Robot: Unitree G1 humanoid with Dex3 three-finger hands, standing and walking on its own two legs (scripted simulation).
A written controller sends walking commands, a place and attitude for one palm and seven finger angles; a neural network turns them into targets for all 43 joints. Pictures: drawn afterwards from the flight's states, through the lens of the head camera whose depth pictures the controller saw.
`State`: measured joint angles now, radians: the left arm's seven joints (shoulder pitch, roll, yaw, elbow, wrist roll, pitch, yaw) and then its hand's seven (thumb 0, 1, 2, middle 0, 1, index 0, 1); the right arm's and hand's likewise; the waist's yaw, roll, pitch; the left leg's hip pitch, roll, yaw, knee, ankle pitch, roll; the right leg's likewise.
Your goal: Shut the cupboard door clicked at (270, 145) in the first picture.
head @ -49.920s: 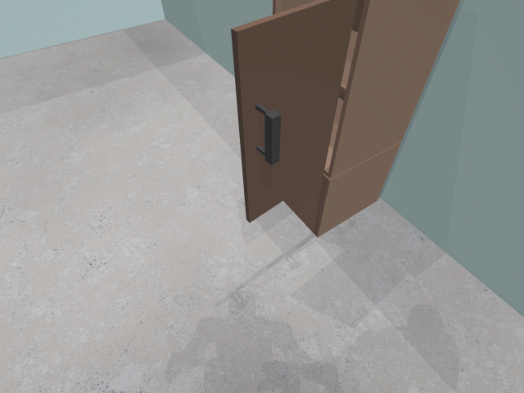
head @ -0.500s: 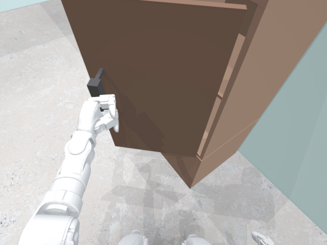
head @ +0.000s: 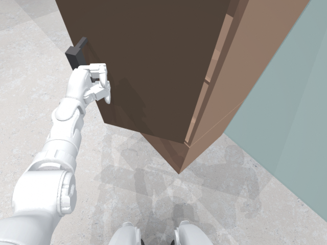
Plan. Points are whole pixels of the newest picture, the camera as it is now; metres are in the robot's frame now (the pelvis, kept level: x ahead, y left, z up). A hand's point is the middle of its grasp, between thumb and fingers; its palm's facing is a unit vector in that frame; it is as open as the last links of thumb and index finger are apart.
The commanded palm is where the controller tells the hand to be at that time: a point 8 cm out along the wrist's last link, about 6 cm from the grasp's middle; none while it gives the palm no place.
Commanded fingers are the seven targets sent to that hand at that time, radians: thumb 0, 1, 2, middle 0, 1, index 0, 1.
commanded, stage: push the door shut along its arc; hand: left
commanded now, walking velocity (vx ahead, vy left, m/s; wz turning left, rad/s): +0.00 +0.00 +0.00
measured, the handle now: (86, 67) +0.56 +0.16 +0.08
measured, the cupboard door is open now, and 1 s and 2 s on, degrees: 33 16 12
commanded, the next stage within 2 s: pull the fist back off the door in 0.92 s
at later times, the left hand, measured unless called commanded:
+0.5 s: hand (123, 71) +0.53 +0.07 +0.08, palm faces -0.35 -0.93 +0.00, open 3.1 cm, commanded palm +0.54 +0.11 +0.08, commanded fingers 0.00 0.90 0.90 -1.30 -1.50 -1.30 -1.50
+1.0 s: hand (133, 62) +0.56 +0.04 +0.09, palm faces -0.43 -0.90 -0.02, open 3.5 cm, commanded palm +0.58 +0.06 +0.08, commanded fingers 0.00 0.90 0.90 -1.30 -1.50 -1.30 -1.50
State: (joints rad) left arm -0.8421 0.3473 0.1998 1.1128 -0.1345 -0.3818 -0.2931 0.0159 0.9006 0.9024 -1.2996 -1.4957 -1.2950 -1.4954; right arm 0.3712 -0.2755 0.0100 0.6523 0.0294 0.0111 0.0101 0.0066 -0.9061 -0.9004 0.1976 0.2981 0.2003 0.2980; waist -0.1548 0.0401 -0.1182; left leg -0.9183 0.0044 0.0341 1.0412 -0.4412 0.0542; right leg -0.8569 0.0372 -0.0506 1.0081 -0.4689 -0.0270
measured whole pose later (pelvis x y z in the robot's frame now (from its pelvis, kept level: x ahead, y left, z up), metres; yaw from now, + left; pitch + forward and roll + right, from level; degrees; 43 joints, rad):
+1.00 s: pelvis +0.00 -0.01 -0.03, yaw -1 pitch +27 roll -4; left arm -1.31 0.48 0.16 1.34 -0.07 -0.23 -0.39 0.05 0.98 0.97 -1.30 -1.50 -1.30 -1.50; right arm 0.39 -0.28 0.02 0.70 -0.02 -0.04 0.00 0.00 -0.91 -0.90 0.20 0.30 0.20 0.30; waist -0.26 0.06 -0.12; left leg -1.18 0.03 0.00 1.19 -0.49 0.05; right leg -1.10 0.06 -0.09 1.13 -0.51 -0.04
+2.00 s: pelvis +0.01 -0.03 +0.01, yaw +1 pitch +17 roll +0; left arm -0.77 0.10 0.10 1.03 -0.02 -0.47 0.18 0.02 0.90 0.90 -1.30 -1.50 -1.30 -1.50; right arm 0.29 -0.24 -0.03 0.64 -0.03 0.04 0.07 0.00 -0.91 -0.90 0.19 0.30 0.20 0.30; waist -0.12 0.03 -0.14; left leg -0.85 0.01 0.02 0.99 -0.44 0.02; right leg -0.81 0.05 -0.05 0.99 -0.48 -0.06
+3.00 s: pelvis +0.04 +0.01 +0.07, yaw +2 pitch -3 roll -1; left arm 0.30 0.31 0.14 -0.25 -0.08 0.01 0.08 0.02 0.90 0.90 -0.74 -0.88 -0.74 -0.88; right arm 0.16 -0.21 0.07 0.56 0.03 0.03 -0.05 0.01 -0.90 -0.90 0.20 0.30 0.20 0.30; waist 0.05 0.06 -0.01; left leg -0.14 -0.04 0.02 0.44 -0.25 0.06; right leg -0.07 0.01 -0.03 0.40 -0.27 -0.01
